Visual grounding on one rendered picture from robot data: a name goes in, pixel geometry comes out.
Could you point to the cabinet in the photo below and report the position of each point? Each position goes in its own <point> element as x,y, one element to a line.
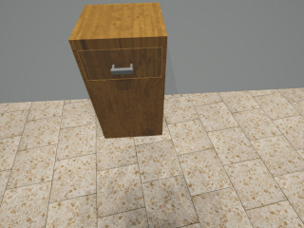
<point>126,107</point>

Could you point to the drawer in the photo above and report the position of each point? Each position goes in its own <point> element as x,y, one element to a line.
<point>97,63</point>

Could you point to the handle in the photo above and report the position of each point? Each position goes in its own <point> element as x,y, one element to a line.
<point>121,70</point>

